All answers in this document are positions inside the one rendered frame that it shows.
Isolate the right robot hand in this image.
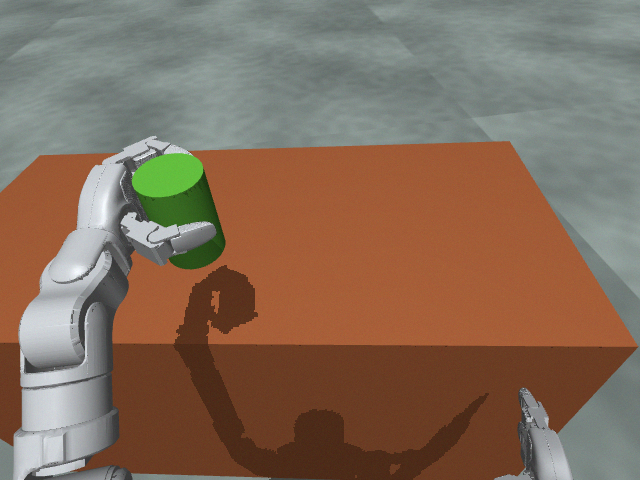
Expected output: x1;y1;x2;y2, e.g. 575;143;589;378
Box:
494;387;573;480

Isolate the left robot arm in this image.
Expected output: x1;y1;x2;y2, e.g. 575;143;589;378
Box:
13;228;133;480

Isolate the left robot hand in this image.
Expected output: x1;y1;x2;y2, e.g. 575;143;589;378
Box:
76;136;217;266

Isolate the can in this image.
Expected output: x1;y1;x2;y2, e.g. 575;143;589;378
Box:
132;153;225;269

